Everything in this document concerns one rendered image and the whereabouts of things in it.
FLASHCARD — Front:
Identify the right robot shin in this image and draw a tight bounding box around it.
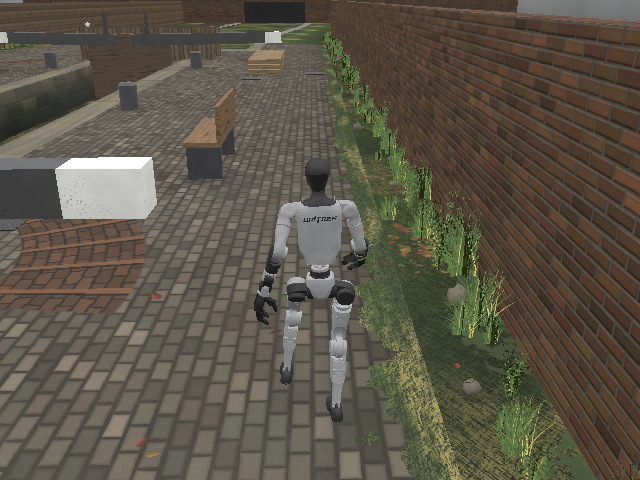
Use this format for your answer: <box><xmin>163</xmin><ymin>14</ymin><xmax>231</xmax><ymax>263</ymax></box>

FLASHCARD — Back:
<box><xmin>330</xmin><ymin>340</ymin><xmax>347</xmax><ymax>408</ymax></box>

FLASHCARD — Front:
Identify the robot left hand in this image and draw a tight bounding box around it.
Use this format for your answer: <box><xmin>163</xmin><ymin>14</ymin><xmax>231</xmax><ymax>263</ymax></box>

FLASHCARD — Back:
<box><xmin>254</xmin><ymin>293</ymin><xmax>277</xmax><ymax>325</ymax></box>

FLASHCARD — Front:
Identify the left robot forearm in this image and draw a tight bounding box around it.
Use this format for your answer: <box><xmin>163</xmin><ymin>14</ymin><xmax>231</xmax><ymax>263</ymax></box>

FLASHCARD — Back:
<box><xmin>257</xmin><ymin>244</ymin><xmax>281</xmax><ymax>297</ymax></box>

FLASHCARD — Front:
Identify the right robot forearm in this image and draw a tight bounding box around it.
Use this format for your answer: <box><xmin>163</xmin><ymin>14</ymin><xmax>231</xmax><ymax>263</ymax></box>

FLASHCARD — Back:
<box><xmin>354</xmin><ymin>237</ymin><xmax>368</xmax><ymax>261</ymax></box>

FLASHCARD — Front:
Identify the robot head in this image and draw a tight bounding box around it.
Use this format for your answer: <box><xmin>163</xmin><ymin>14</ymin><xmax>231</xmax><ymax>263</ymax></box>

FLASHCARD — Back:
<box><xmin>301</xmin><ymin>158</ymin><xmax>336</xmax><ymax>207</ymax></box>

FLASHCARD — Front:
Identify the robot left upper arm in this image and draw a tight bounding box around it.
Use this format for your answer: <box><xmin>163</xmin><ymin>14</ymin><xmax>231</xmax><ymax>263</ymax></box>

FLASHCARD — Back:
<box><xmin>272</xmin><ymin>202</ymin><xmax>298</xmax><ymax>260</ymax></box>

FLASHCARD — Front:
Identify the robot right hand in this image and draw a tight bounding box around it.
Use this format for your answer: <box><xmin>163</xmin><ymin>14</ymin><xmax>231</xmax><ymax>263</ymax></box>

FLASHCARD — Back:
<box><xmin>341</xmin><ymin>251</ymin><xmax>366</xmax><ymax>270</ymax></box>

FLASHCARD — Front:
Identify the robot right upper arm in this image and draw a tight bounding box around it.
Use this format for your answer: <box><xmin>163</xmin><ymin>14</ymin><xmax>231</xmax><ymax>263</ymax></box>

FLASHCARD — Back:
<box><xmin>339</xmin><ymin>200</ymin><xmax>367</xmax><ymax>252</ymax></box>

